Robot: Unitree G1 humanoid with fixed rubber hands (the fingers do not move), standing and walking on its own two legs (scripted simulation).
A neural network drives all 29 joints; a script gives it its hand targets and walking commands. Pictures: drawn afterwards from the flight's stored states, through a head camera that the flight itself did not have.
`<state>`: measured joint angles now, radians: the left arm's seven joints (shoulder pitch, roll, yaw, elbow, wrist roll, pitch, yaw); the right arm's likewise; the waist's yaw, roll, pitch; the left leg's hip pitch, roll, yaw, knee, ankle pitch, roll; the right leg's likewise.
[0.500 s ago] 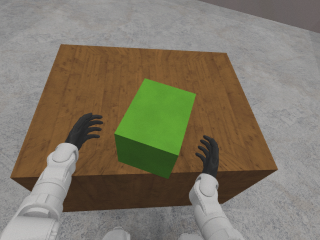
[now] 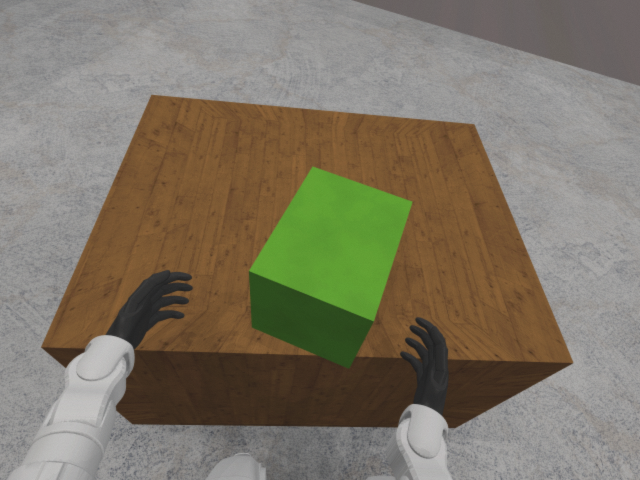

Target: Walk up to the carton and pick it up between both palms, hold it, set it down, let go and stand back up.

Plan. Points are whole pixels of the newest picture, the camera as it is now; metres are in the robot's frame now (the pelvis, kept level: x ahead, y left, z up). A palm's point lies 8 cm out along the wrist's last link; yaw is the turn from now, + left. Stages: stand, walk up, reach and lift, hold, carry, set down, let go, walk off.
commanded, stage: set down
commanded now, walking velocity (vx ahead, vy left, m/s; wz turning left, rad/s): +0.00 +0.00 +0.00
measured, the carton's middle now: (330, 265) +0.45 -0.04 -0.09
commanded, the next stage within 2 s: let go in 1.68 s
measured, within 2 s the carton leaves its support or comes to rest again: neither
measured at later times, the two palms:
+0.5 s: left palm (112, 371) +0.24 +0.24 -0.02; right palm (437, 407) +0.20 -0.15 -0.03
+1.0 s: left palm (142, 409) +0.20 +0.20 -0.03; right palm (495, 411) +0.20 -0.23 -0.03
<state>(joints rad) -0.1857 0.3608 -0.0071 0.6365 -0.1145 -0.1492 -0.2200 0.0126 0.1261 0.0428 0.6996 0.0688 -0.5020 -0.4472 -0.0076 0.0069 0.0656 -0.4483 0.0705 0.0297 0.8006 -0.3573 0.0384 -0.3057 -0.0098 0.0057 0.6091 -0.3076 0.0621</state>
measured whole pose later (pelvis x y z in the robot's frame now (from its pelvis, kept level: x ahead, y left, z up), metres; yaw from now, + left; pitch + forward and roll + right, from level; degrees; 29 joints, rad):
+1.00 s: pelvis +0.03 -0.05 +0.03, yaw -1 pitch -7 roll -1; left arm 0.20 0.34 -0.03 0.47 -0.14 -0.07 -0.15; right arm 0.23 -0.03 0.01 0.56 0.05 -0.30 -0.19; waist 0.05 -0.01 0.14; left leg -0.09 0.06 0.06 0.47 -0.25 -0.02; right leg -0.02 -0.02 0.02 0.42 -0.27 0.03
